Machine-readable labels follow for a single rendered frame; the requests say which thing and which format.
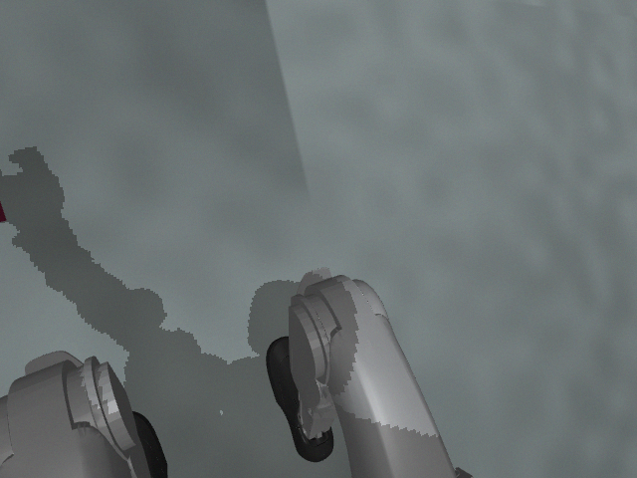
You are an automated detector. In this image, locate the left robot foot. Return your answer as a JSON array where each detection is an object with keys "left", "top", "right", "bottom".
[{"left": 132, "top": 411, "right": 168, "bottom": 478}]

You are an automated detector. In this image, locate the right robot foot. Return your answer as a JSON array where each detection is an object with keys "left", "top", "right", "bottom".
[{"left": 266, "top": 337, "right": 333, "bottom": 462}]

